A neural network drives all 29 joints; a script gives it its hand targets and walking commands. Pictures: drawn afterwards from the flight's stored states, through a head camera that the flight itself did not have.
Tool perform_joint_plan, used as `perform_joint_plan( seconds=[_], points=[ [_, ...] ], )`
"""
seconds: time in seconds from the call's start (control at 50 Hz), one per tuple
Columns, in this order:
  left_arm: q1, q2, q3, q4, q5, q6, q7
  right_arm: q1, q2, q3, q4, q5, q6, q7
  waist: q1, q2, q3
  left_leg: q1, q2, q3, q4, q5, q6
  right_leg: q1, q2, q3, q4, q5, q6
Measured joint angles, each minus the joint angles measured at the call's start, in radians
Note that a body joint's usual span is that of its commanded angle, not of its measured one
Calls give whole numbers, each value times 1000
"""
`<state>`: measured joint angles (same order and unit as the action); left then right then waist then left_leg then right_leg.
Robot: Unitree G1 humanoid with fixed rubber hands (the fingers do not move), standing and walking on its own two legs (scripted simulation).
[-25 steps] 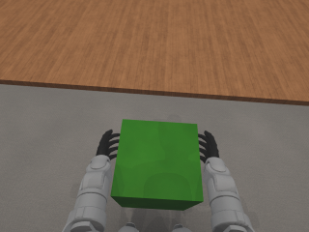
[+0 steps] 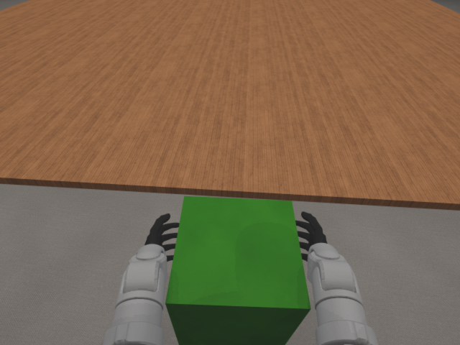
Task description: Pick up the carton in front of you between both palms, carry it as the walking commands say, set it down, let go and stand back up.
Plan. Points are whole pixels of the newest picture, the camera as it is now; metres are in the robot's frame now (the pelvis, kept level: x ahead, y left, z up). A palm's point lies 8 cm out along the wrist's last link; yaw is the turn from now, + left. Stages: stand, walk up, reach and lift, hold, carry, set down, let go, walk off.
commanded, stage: reach and lift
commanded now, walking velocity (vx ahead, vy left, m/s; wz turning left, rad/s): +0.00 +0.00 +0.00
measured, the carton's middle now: (234, 276) +0.28 +0.00 -0.05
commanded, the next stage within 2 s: hold in 0.82 s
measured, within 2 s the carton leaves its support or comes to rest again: neither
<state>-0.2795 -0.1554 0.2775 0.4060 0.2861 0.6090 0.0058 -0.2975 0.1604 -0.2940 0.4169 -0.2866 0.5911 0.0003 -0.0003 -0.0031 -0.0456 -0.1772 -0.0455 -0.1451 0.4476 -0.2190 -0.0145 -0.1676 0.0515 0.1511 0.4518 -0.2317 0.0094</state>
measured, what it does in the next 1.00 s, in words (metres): stands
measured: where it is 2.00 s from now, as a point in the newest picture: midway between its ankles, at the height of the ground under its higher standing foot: outside the picture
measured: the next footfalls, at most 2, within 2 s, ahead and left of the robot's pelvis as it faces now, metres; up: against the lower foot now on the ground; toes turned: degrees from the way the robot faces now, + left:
none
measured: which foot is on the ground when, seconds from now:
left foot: down 0.00-1.00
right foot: down 0.00-1.00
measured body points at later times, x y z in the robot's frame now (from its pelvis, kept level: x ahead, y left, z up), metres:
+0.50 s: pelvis +0.00 +0.00 +0.00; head -0.02 +0.00 +0.45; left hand +0.31 +0.15 +0.02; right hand +0.31 -0.15 +0.03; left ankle +0.02 +0.13 -0.74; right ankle +0.01 -0.13 -0.74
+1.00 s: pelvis +0.01 +0.00 +0.01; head -0.04 +0.00 +0.45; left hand +0.30 +0.15 +0.05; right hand +0.31 -0.15 +0.05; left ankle +0.02 +0.13 -0.74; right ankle +0.01 -0.13 -0.74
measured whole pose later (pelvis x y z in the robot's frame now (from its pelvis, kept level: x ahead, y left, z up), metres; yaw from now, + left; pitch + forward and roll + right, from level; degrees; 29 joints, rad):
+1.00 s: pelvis +0.01 +0.00 +0.01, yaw +0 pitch -6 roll +0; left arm -0.24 -0.15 0.20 0.22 0.26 0.75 0.01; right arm -0.26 0.15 -0.22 0.22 -0.26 0.73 0.00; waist -0.01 0.00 -0.01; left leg -0.04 -0.04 -0.14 0.33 -0.18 -0.01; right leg -0.04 0.04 0.14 0.34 -0.19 0.01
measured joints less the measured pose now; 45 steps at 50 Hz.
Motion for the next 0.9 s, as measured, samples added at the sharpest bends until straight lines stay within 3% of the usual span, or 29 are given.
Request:
perform_joint_plan(
  seconds=[0.28,0.9],
  points=[
    [-42,-9,25,-27,14,12,-12,-43,13,-31,-26,-17,11,12,1,-4,45,8,0,6,-8,14,1,6,-4,-2,-5,12,3],
    [47,10,-75,-167,-26,107,2,45,-10,73,-168,22,108,3,-3,-1,37,111,8,8,-100,31,4,109,-12,-10,-98,30,-2]
  ],
)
